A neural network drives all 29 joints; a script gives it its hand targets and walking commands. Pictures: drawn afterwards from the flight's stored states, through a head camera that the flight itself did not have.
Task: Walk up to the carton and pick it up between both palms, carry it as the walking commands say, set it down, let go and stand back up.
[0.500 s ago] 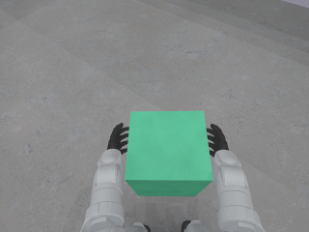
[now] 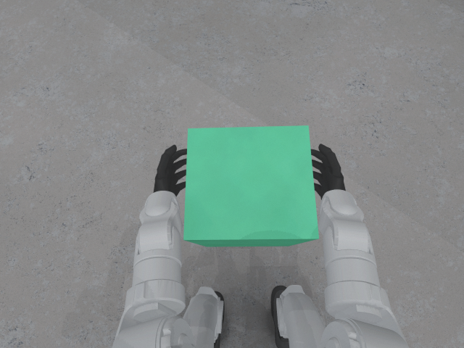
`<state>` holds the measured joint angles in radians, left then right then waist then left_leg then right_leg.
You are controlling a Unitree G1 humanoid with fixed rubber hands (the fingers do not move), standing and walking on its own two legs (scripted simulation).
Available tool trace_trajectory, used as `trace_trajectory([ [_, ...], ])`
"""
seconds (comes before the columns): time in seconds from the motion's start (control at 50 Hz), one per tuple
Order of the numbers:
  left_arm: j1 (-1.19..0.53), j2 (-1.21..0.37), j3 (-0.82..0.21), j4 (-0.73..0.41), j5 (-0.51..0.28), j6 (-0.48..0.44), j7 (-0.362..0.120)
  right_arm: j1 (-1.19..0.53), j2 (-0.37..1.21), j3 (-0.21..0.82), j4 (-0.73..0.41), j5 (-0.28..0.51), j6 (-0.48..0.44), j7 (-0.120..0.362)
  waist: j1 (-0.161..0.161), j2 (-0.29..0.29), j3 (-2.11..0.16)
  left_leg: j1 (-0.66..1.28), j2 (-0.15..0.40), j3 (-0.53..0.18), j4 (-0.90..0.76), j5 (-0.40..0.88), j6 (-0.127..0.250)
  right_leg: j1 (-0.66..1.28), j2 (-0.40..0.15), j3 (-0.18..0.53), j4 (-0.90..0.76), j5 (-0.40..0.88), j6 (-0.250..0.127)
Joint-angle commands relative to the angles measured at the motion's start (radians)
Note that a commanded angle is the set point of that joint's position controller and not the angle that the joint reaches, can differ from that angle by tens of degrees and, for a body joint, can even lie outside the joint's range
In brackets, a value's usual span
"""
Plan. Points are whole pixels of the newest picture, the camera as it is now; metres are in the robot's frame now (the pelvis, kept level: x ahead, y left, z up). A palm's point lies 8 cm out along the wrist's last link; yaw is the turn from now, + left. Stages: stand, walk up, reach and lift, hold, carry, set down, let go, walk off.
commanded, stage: set down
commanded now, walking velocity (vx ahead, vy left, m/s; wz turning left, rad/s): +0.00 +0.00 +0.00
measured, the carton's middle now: (247, 198) +0.39 +0.01 -0.13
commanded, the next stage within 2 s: none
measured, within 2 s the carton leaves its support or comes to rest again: neither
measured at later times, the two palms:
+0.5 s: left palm (177, 189) +0.41 +0.15 -0.14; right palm (315, 189) +0.41 -0.13 -0.15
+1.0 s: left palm (186, 190) +0.43 +0.16 -0.23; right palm (304, 188) +0.44 -0.13 -0.23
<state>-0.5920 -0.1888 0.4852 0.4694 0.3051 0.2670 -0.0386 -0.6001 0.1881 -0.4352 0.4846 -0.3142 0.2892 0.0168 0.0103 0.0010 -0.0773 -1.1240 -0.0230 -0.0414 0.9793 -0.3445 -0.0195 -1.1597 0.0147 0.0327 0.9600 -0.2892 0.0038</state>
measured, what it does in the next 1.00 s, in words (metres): lowers itself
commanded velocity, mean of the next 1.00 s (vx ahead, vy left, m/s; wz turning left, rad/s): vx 0.00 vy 0.00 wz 0.00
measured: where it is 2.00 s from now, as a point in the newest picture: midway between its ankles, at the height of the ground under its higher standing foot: (247, 332)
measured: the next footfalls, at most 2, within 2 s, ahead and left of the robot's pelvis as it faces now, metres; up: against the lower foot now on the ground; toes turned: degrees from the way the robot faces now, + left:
none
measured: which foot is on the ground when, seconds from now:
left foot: down 0.00-1.00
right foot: down 0.00-1.00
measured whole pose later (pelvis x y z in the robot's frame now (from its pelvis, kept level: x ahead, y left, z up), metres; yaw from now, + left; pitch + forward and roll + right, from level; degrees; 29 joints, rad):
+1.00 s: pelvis -0.03 +0.00 -0.15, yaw +1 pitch +44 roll +1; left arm -0.92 -0.09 0.50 0.63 0.25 0.30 0.05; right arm -0.94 0.06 -0.47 0.67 -0.23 0.31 -0.04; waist 0.00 -0.01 -0.19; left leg -1.86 -0.06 -0.04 1.61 -0.52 -0.03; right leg -1.89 0.03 0.04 1.59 -0.46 0.03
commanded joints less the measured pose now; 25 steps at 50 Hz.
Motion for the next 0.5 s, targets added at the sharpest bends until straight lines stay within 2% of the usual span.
trace_trajectory([
  [0.0, -0.479, -0.889, -0.598, 0.125, -0.084, 0.005, -0.222, -0.472, 0.962, 0.596, 0.125, 0.096, -0.005, 0.191, 0.003, -0.028, -0.733, 0.148, -0.129, 0.013, -0.055, 0.174, 0.016, 0.492, 0.120, 0.015, -0.006, 0.228, 0.002],
  [0.02, -0.498, -0.920, -0.607, 0.130, -0.091, 0.003, -0.227, -0.474, 0.973, 0.593, 0.119, 0.100, -0.008, 0.188, -0.010, -0.036, -0.757, 0.122, -0.133, 0.022, -0.031, 0.183, 0.012, 0.510, 0.122, 0.027, -0.004, 0.249, 0.000],
  [0.04, -0.522, -0.898, -0.597, 0.115, -0.091, 0.002, -0.229, -0.513, 0.953, 0.596, 0.105, 0.102, -0.012, 0.189, 0.001, -0.042, -0.751, 0.087, -0.136, 0.026, -0.016, 0.173, 0.011, 0.468, 0.125, 0.018, 0.022, 0.237, 0.003],
  [0.06, -0.529, -0.916, -0.617, 0.117, -0.098, 0.006, -0.226, -0.517, 0.952, 0.604, 0.094, 0.115, -0.015, 0.189, -0.003, 0.012, -0.780, 0.099, -0.139, 0.029, -0.011, 0.162, 0.005, 0.467, 0.122, 0.024, 0.025, 0.223, -0.002],
  [0.08, -0.560, -0.887, -0.611, 0.104, -0.104, -0.005, -0.222, -0.565, 0.984, 0.619, 0.096, 0.124, -0.016, 0.186, 0.014, -0.028, -0.792, 0.085, -0.138, 0.025, 0.010, 0.149, 0.013, 0.426, 0.126, 0.017, 0.052, 0.205, 0.008],
  [0.1, -0.557, -0.928, -0.621, 0.143, -0.110, 0.003, -0.223, -0.570, 0.942, 0.604, 0.086, 0.125, -0.026, 0.184, -0.021, 0.028, -0.811, 0.079, -0.143, 0.031, 0.018, 0.153, 0.003, 0.418, 0.121, 0.020, 0.055, 0.210, -0.002],
  [0.12, -0.556, -0.908, -0.623, 0.117, -0.107, -0.002, -0.219, -0.539, 0.964, 0.595, 0.123, 0.112, -0.017, 0.183, -0.016, -0.021, -0.803, 0.078, -0.139, 0.023, 0.034, 0.183, 0.008, 0.388, 0.129, 0.014, 0.072, 0.234, 0.004],
  [0.14, -0.565, -0.892, -0.611, 0.145, -0.108, 0.001, -0.220, -0.566, 0.948, 0.603, 0.104, 0.127, -0.015, 0.182, -0.004, -0.020, -0.829, 0.035, -0.142, 0.034, 0.044, 0.152, 0.007, 0.400, 0.136, 0.005, 0.084, 0.220, 0.006],
  [0.16, -0.557, -0.900, -0.598, 0.151, -0.104, 0.006, -0.216, -0.551, 0.942, 0.585, 0.128, 0.112, -0.012, 0.179, -0.019, -0.016, -0.840, 0.031, -0.144, 0.029, 0.055, 0.133, 0.005, 0.379, 0.129, 0.010, 0.093, 0.195, 0.006],
  [0.18, -0.611, -0.875, -0.629, 0.097, -0.119, -0.008, -0.218, -0.554, 0.969, 0.606, 0.147, 0.126, -0.012, 0.176, -0.001, -0.018, -0.855, -0.017, -0.143, 0.033, 0.070, 0.132, 0.004, 0.398, 0.128, 0.021, 0.105, 0.219, 0.006],
  [0.2, -0.602, -0.907, -0.618, 0.132, -0.116, -0.003, -0.216, -0.572, 0.937, 0.596, 0.138, 0.125, -0.018, 0.172, -0.009, 0.012, -0.843, -0.030, -0.150, 0.046, 0.082, 0.103, -0.001, 0.377, 0.125, 0.025, 0.118, 0.177, 0.002],
  [0.22, -0.619, -0.870, -0.615, 0.118, -0.116, 0.000, -0.211, -0.606, 0.950, 0.629, 0.119, 0.152, -0.014, 0.175, 0.036, -0.002, -0.901, 0.005, -0.146, 0.044, 0.094, 0.115, 0.004, 0.357, 0.133, 0.017, 0.141, 0.176, 0.006],
  [0.24, -0.598, -0.898, -0.608, 0.137, -0.121, 0.002, -0.202, -0.620, 0.933, 0.634, 0.107, 0.145, -0.016, 0.171, 0.032, -0.008, -0.880, -0.024, -0.152, 0.040, 0.104, 0.105, -0.001, 0.344, 0.134, 0.013, 0.155, 0.164, 0.006],
  [0.26, -0.624, -0.906, -0.624, 0.141, -0.123, 0.003, -0.205, -0.600, 0.955, 0.607, 0.130, 0.137, -0.019, 0.169, -0.001, 0.001, -0.877, -0.069, -0.154, 0.040, 0.128, 0.111, -0.001, 0.338, 0.131, 0.019, 0.159, 0.188, 0.005],
  [0.28, -0.669, -0.905, -0.627, 0.141, -0.136, 0.006, -0.203, -0.645, 0.942, 0.600, 0.128, 0.142, -0.014, 0.169, 0.001, 0.009, -0.882, -0.060, -0.158, 0.047, 0.136, 0.069, -0.003, 0.298, 0.134, 0.010, 0.175, 0.127, 0.007],
  [0.3, -0.666, -0.907, -0.627, 0.129, -0.136, 0.001, -0.200, -0.641, 0.963, 0.611, 0.125, 0.137, -0.010, 0.171, 0.002, -0.040, -0.891, -0.098, -0.158, 0.051, 0.152, 0.092, -0.002, 0.288, 0.144, -0.008, 0.193, 0.164, 0.014],
  [0.32, -0.620, -0.904, -0.604, 0.185, -0.131, 0.018, -0.194, -0.643, 0.919, 0.593, 0.131, 0.145, -0.009, 0.169, 0.004, 0.019, -0.863, -0.067, -0.151, 0.040, 0.147, 0.109, -0.001, 0.238, 0.136, -0.003, 0.208, 0.163, 0.008],
  [0.34, -0.655, -0.902, -0.629, 0.136, -0.149, 0.013, -0.196, -0.616, 0.939, 0.603, 0.157, 0.142, 0.002, 0.168, -0.010, -0.045, -0.938, -0.059, -0.152, 0.042, 0.168, 0.105, -0.002, 0.275, 0.144, -0.015, 0.204, 0.161, 0.016],
  [0.36, -0.685, -0.892, -0.596, 0.173, -0.139, 0.019, -0.190, -0.672, 0.930, 0.568, 0.155, 0.139, 0.001, 0.168, -0.010, -0.028, -0.875, -0.085, -0.152, 0.039, 0.168, 0.058, -0.001, 0.193, 0.144, -0.019, 0.227, 0.097, 0.016],
  [0.38, -0.680, -0.947, -0.612, 0.202, -0.143, 0.029, -0.192, -0.690, 0.900, 0.569, 0.135, 0.140, -0.003, 0.164, -0.034, -0.003, -0.917, -0.081, -0.158, 0.049, 0.188, 0.071, -0.011, 0.220, 0.144, -0.014, 0.233, 0.110, 0.006],
  [0.4, -0.658, -0.906, -0.575, 0.217, -0.126, 0.028, -0.179, -0.710, 0.909, 0.577, 0.148, 0.150, -0.001, 0.167, 0.024, 0.004, -0.890, -0.071, -0.155, 0.040, 0.179, 0.063, -0.004, 0.175, 0.140, -0.014, 0.240, 0.078, 0.010],
  [0.42, -0.709, -0.881, -0.603, 0.158, -0.139, 0.018, -0.180, -0.666, 0.940, 0.575, 0.175, 0.149, 0.006, 0.172, 0.006, -0.023, -0.901, -0.095, -0.157, 0.043, 0.204, 0.098, -0.004, 0.170, 0.140, -0.018, 0.247, 0.129, 0.018],
  [0.44, -0.656, -0.910, -0.570, 0.212, -0.136, 0.026, -0.181, -0.689, 0.901, 0.578, 0.157, 0.143, 0.004, 0.162, -0.015, -0.051, -0.940, -0.127, -0.157, 0.041, 0.226, 0.096, -0.005, 0.206, 0.140, -0.018, 0.258, 0.139, 0.014],
  [0.46, -0.676, -0.910, -0.586, 0.175, -0.144, 0.014, -0.173, -0.678, 0.911, 0.581, 0.148, 0.140, -0.003, 0.157, -0.010, -0.033, -0.961, -0.136, -0.161, 0.047, 0.252, 0.130, -0.010, 0.175, 0.138, -0.012, 0.288, 0.175, 0.016],
  [0.48, -0.669, -0.928, -0.604, 0.200, -0.151, 0.016, -0.171, -0.711, 0.901, 0.579, 0.138, 0.164, -0.011, 0.164, -0.007, -0.007, -0.961, -0.082, -0.159, 0.043, 0.249, 0.165, -0.012, 0.108, 0.146, -0.034, 0.307, 0.172, 0.018],
])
